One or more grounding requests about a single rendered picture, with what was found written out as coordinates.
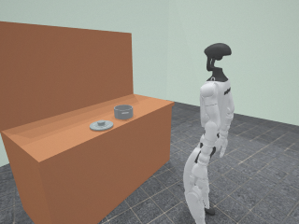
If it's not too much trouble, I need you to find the robot left thigh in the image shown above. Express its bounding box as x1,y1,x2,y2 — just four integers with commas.
183,147,212,201

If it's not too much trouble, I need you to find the left robot shin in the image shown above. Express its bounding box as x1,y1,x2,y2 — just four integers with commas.
184,191,206,224

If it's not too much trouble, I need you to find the left robot upper arm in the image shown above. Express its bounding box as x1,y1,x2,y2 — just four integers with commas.
200,81,221,131

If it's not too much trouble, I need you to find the left robot hand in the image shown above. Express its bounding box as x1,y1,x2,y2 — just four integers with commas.
189,162,207,189

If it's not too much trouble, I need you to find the pot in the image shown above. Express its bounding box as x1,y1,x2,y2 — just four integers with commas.
114,105,134,119

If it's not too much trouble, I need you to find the knob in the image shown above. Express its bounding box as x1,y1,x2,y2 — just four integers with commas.
97,119,106,125

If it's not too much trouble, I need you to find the robot left forearm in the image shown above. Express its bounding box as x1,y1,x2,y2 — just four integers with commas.
197,121,218,166

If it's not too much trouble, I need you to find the robot right forearm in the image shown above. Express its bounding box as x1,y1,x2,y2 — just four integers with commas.
219,112,234,139

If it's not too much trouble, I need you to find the right robot upper arm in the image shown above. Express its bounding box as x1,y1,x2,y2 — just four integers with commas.
226,77,235,116

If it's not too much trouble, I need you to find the table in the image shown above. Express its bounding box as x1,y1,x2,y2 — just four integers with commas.
0,21,175,224

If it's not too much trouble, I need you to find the lid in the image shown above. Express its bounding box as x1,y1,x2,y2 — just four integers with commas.
90,120,114,131

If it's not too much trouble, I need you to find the right robot hand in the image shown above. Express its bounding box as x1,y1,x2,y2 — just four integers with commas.
214,138,228,158

